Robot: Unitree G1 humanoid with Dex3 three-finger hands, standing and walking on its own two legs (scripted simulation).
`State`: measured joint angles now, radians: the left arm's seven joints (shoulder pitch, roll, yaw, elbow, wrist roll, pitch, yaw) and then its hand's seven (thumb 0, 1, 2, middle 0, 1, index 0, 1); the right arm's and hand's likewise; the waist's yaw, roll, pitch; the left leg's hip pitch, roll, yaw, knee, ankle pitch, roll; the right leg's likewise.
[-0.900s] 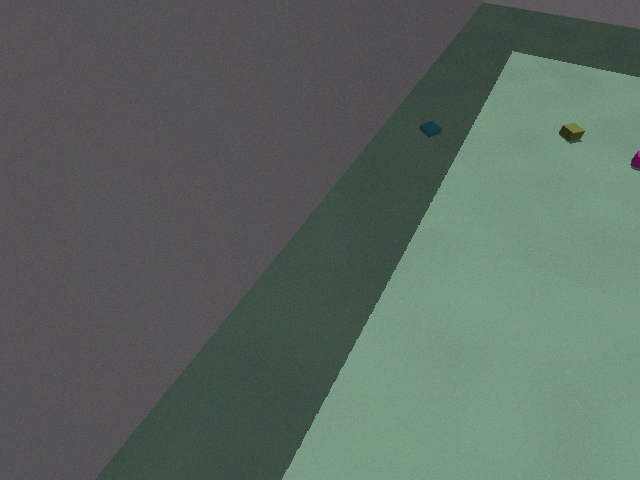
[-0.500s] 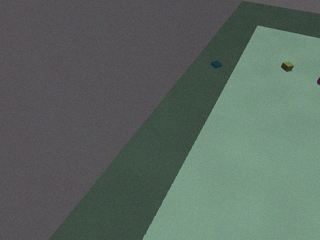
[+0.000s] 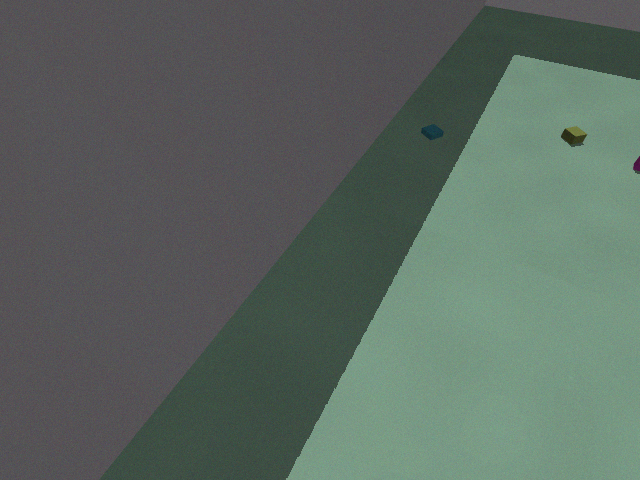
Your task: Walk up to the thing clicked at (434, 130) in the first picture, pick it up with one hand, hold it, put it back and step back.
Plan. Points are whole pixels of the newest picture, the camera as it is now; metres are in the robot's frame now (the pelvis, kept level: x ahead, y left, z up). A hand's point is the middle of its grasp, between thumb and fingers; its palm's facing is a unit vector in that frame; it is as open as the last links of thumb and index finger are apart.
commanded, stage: stand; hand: left
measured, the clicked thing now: (432, 132) +1.96 -0.57 -0.77
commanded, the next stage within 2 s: walk up in 0.22 s
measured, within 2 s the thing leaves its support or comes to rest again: neither
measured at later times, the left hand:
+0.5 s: hand (166, 463) +0.16 +0.24 -0.13, palm faces -0.15 -0.91 -0.38, open 7.4 cm
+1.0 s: hand (272, 339) +0.38 +0.12 -0.19, palm faces -0.26 -0.91 -0.31, open 7.4 cm
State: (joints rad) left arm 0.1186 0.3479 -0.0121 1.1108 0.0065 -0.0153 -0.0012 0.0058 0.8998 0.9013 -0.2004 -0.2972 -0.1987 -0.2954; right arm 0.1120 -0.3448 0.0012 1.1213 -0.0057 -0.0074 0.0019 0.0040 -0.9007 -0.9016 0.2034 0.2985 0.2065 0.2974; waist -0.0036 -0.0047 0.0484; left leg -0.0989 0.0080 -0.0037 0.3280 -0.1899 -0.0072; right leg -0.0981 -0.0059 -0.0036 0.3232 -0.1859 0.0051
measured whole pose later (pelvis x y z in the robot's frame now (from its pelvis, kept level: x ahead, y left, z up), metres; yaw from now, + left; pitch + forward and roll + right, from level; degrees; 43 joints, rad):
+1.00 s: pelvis +0.30 -0.14 -0.03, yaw -16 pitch -1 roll -1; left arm 0.35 0.44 0.06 0.94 0.01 -0.07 -0.07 0.01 0.89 0.90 -0.20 -0.30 -0.20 -0.30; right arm 0.17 -0.41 -0.09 0.91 -0.03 -0.07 0.08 0.01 -0.90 -0.90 0.20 0.30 0.21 0.30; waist 0.05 -0.04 0.05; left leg -0.46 0.09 0.08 0.60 -0.11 0.01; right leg -0.01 -0.02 0.00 0.56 -0.51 0.00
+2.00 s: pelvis +0.81 -0.31 -0.03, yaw -24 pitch -2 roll -1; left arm 0.35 0.45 0.05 0.92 0.00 -0.06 -0.03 0.01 0.90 0.90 -0.20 -0.30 -0.20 -0.30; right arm 0.20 -0.40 -0.08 0.86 -0.03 -0.09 0.07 0.01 -0.90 -0.90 0.20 0.30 0.21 0.30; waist 0.03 -0.04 0.08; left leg -0.41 0.06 0.08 0.65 -0.21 0.02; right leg -0.20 -0.02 0.01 0.96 -0.49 -0.04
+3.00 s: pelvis +1.17 -0.46 -0.02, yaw -22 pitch -3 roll -2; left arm 0.33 0.43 0.05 0.91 0.01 -0.04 -0.03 0.01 0.90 0.90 -0.20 -0.30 -0.20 -0.30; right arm 0.27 -0.40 -0.07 0.87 -0.02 -0.09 0.06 0.00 -0.90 -0.90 0.20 0.30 0.21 0.30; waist 0.00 -0.04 0.08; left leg -0.35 0.06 0.06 0.64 -0.24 0.02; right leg -0.27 -0.03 -0.03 0.99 -0.48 -0.04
